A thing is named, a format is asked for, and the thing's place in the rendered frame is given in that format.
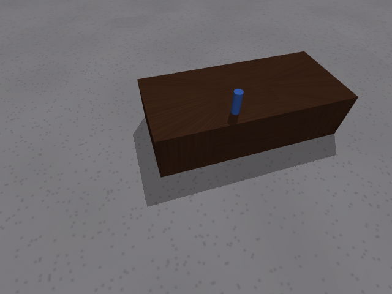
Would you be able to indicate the can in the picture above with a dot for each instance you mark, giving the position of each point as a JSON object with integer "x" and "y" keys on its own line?
{"x": 236, "y": 102}

